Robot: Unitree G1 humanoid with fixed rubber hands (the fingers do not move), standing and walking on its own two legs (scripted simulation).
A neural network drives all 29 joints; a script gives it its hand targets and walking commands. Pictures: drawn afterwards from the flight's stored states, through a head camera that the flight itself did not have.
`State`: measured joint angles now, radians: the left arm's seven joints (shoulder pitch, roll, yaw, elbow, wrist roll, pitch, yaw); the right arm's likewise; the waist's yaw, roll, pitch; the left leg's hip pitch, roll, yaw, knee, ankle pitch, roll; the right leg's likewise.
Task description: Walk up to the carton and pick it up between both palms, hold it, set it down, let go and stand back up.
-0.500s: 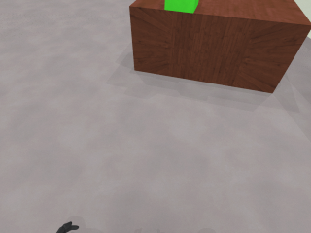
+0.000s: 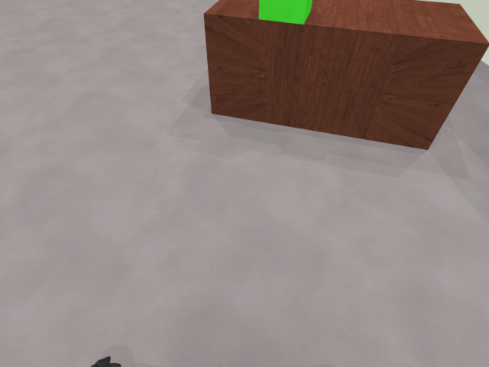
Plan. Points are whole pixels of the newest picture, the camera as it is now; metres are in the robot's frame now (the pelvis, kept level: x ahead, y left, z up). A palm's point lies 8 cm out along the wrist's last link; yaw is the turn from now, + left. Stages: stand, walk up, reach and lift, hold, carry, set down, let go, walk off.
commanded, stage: stand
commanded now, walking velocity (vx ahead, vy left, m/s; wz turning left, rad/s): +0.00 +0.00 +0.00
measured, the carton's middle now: out of the picture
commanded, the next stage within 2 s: none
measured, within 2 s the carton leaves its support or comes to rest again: neither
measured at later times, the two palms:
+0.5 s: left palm out of the picture +0.09 +0.26 -0.09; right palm out of the picture +0.07 -0.27 -0.12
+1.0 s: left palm out of the picture +0.07 +0.26 -0.09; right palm out of the picture +0.05 -0.27 -0.12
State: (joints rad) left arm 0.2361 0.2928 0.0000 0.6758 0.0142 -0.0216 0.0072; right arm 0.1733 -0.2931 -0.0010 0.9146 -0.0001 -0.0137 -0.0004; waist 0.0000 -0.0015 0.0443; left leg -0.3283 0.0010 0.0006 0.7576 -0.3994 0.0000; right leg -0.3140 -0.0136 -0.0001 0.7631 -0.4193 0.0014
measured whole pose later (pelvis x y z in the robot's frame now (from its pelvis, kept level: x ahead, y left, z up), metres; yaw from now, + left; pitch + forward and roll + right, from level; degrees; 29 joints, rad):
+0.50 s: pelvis -0.02 +0.00 +0.00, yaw +0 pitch -3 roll +0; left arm 0.24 0.29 0.00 0.72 0.01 -0.02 0.01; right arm 0.17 -0.29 0.00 0.96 0.00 -0.02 0.00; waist 0.00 0.00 0.04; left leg -0.33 0.00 0.00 0.75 -0.37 0.00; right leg -0.31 -0.01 0.00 0.76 -0.39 0.00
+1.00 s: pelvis -0.03 +0.00 +0.00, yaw +0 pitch -3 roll +0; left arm 0.24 0.29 0.00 0.75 0.01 -0.02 0.01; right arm 0.17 -0.29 0.00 0.99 0.00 -0.02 0.01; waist 0.00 0.00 0.05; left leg -0.32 0.00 0.00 0.71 -0.32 0.00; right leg -0.32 -0.01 0.00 0.72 -0.35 0.00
